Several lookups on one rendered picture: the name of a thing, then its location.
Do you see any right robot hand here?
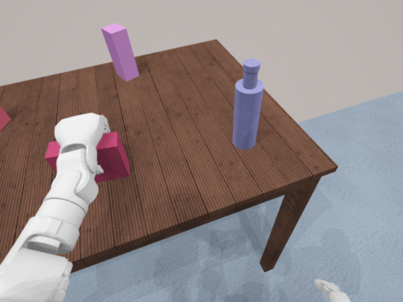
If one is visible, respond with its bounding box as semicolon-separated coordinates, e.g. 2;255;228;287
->
314;279;351;302

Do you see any robot left forearm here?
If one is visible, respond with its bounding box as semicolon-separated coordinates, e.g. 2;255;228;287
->
0;140;98;280

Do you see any left robot hand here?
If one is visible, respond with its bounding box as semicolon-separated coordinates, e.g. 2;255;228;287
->
55;113;110;175

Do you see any sponge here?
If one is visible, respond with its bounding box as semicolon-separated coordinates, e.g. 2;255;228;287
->
45;131;129;183

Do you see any table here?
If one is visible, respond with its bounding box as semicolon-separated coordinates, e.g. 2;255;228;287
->
0;39;338;274

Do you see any left robot upper arm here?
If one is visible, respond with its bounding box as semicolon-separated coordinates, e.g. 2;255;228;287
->
0;248;73;302

